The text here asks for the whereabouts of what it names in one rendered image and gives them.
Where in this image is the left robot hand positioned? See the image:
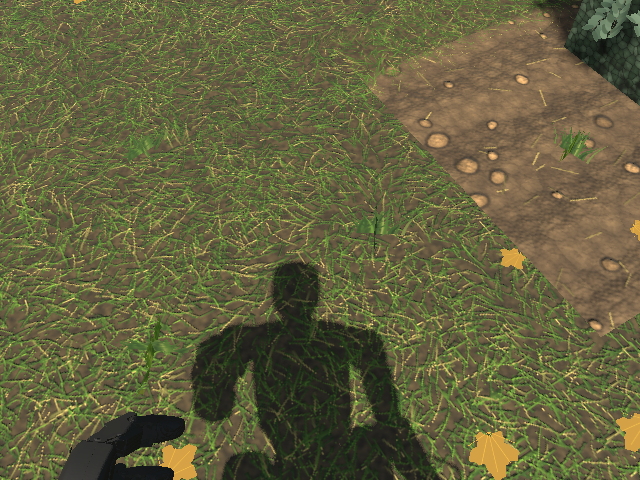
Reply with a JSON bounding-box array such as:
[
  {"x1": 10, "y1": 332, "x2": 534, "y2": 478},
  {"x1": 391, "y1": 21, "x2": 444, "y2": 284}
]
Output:
[{"x1": 58, "y1": 412, "x2": 185, "y2": 480}]

